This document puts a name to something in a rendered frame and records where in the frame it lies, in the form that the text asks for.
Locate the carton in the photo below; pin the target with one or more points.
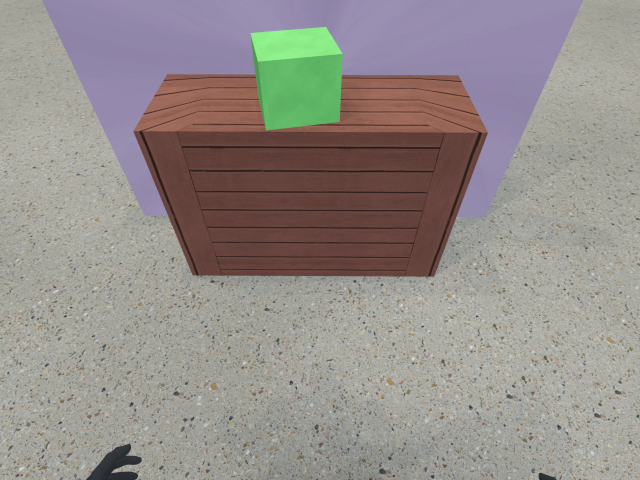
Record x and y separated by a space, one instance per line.
298 75

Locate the pedestal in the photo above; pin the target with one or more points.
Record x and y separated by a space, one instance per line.
376 194

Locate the left robot hand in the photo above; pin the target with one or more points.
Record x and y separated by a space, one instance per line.
113 460

